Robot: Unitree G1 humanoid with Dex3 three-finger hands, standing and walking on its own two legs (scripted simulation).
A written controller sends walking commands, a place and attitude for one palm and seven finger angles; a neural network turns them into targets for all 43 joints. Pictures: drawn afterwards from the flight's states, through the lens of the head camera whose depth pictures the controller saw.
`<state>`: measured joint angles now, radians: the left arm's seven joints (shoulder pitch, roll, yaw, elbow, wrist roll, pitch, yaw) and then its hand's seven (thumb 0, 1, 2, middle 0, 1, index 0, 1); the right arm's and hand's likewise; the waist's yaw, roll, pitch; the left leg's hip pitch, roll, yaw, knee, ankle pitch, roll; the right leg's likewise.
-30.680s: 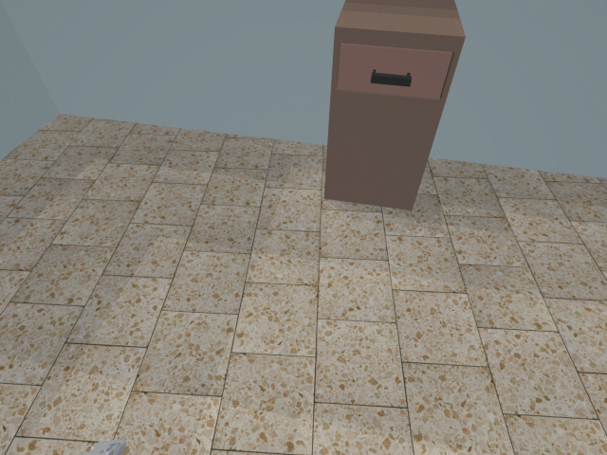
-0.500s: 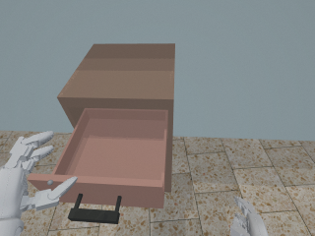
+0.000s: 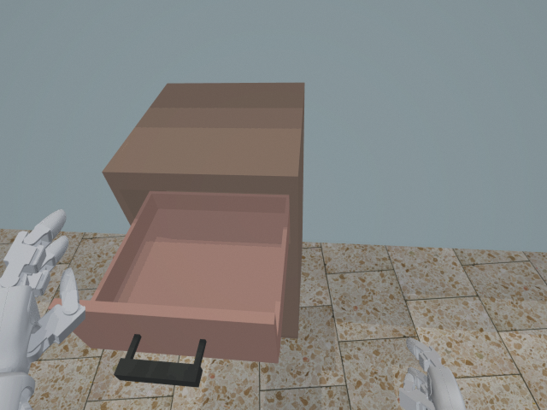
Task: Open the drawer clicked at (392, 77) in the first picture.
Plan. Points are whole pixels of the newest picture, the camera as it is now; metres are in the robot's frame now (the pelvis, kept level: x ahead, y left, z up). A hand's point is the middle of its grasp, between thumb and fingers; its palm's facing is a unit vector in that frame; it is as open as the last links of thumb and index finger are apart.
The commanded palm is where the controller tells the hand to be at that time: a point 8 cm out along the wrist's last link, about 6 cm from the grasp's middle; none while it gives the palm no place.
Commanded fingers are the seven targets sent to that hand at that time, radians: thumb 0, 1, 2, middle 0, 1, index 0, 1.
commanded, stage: step back with the hand held close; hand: left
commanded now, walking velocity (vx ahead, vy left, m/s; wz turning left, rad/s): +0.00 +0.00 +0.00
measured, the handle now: (163, 357) +0.23 +0.23 -0.11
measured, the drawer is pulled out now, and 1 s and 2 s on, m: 0.30 0.30 0.30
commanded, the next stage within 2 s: stop stepping back and stand still in 1.34 s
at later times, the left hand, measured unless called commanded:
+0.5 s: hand (65, 322) +0.17 +0.24 +0.15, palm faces +0.24 -0.81 -0.53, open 7.4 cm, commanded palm +0.10 +0.29 +0.17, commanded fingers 0.00 0.90 0.90 -0.20 -0.30 -0.20 -0.30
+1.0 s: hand (8, 371) +0.11 +0.27 +0.16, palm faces +0.34 -0.84 -0.43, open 7.4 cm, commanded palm +0.05 +0.31 +0.17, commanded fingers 0.00 0.90 0.90 -0.20 -0.30 -0.20 -0.30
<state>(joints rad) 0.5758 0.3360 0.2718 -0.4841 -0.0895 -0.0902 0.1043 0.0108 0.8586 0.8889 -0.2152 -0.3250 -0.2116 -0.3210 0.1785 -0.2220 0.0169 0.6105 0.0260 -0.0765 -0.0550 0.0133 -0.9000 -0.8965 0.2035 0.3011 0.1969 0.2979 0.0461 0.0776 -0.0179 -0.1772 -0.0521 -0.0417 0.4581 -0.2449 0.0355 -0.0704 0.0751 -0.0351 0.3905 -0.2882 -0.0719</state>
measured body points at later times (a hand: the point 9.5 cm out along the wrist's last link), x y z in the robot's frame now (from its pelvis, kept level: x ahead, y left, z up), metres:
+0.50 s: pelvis -0.03 +0.01 +0.00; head +0.01 +0.01 +0.44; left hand +0.15 +0.28 +0.18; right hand +0.15 -0.24 -0.09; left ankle +0.00 +0.10 -0.74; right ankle -0.05 -0.07 -0.74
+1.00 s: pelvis -0.08 +0.03 -0.02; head -0.05 +0.06 +0.43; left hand +0.09 +0.31 +0.18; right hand +0.09 -0.21 -0.09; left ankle +0.00 +0.10 -0.74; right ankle -0.05 -0.07 -0.74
